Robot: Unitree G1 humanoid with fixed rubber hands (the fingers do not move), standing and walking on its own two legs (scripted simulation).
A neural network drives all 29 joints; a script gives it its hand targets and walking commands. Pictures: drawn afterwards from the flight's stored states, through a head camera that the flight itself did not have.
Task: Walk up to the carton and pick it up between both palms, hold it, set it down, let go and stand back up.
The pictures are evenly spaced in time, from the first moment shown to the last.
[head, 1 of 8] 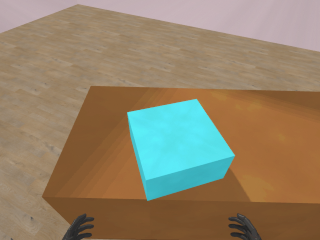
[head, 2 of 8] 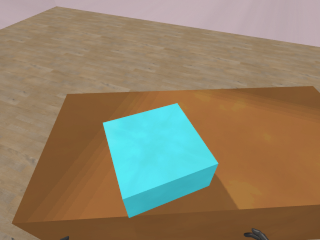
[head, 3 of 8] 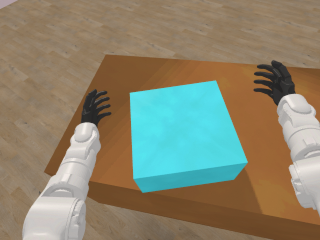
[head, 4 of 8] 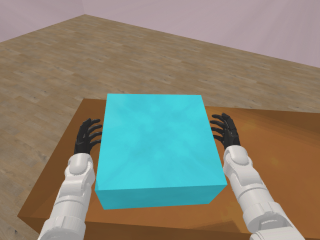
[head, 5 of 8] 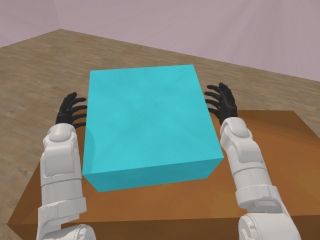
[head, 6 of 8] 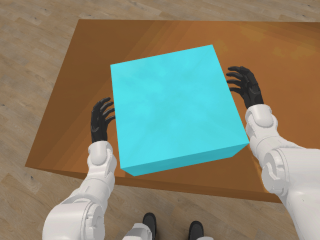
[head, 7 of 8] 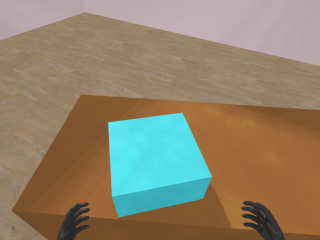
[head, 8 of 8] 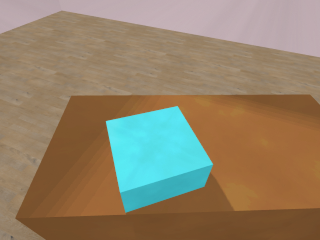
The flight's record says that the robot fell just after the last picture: no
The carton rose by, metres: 0.28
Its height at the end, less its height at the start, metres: +0.00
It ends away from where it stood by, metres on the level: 0.01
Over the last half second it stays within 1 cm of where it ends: yes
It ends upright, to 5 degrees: yes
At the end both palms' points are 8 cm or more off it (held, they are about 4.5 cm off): yes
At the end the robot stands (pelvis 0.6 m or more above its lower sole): yes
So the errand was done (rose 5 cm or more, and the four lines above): yes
